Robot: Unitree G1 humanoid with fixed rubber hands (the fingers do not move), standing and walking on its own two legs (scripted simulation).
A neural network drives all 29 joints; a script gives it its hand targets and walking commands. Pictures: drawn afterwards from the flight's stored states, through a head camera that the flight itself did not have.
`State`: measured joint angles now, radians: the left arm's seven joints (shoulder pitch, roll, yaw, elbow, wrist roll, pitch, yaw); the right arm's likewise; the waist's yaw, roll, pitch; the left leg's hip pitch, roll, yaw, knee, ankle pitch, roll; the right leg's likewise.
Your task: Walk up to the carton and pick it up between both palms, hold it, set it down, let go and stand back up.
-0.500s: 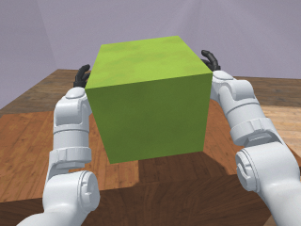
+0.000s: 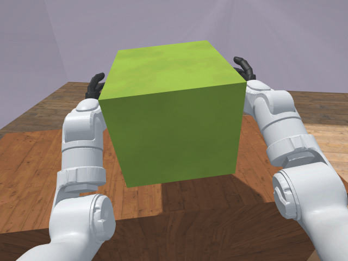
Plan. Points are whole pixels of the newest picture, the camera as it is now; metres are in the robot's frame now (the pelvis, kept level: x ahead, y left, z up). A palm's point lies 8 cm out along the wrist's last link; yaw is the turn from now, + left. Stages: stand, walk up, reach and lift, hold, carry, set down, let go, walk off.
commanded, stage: hold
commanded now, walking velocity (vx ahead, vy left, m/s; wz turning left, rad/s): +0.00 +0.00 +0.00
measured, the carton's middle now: (171, 106) +0.40 +0.00 +0.24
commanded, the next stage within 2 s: none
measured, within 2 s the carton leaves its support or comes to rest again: neither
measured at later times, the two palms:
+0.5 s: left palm (94, 106) +0.37 +0.17 +0.26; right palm (244, 89) +0.37 -0.16 +0.29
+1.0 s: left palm (94, 107) +0.37 +0.17 +0.26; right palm (244, 89) +0.37 -0.16 +0.29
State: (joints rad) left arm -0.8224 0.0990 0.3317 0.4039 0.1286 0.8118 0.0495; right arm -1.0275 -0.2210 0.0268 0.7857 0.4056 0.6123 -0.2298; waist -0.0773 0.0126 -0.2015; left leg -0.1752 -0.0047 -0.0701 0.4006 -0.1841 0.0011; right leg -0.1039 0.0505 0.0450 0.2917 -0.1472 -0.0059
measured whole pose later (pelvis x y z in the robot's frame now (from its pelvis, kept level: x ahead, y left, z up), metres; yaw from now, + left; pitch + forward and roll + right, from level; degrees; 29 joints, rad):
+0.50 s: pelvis +0.00 +0.00 +0.00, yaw +0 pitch -2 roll -1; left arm -0.84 0.11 0.33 0.44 0.12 0.79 0.05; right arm -1.05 -0.22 0.02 0.82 0.39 0.60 -0.23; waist -0.07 0.02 -0.21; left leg -0.20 -0.01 -0.08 0.40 -0.18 0.00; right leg -0.13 0.05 0.04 0.30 -0.14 -0.01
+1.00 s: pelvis +0.00 +0.00 +0.00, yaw +0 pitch -2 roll -2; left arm -0.81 0.11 0.32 0.40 0.12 0.81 0.05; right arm -1.02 -0.22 0.02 0.78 0.40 0.61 -0.23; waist -0.08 0.01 -0.20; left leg -0.19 -0.01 -0.08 0.41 -0.19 0.00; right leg -0.11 0.05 0.04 0.30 -0.15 -0.01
